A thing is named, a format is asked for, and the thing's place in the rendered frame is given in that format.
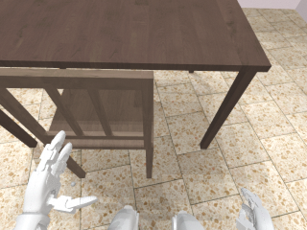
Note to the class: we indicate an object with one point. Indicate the right robot hand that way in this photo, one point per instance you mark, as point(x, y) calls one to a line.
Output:
point(258, 219)

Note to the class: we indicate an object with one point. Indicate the chair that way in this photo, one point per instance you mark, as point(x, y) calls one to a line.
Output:
point(97, 110)

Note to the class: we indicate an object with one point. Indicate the left robot hand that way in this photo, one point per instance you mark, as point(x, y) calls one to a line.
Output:
point(45, 178)

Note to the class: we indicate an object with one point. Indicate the robot left thigh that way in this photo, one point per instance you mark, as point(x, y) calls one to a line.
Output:
point(125, 219)

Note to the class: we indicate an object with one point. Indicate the robot right thigh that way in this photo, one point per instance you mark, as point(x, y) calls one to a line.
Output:
point(185, 221)

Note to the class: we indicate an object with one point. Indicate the robot thigh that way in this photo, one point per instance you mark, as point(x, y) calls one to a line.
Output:
point(125, 219)
point(185, 221)

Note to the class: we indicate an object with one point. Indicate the robot left forearm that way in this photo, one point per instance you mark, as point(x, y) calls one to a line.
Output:
point(32, 221)

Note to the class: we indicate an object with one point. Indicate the table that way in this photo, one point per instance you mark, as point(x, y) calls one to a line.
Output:
point(169, 35)

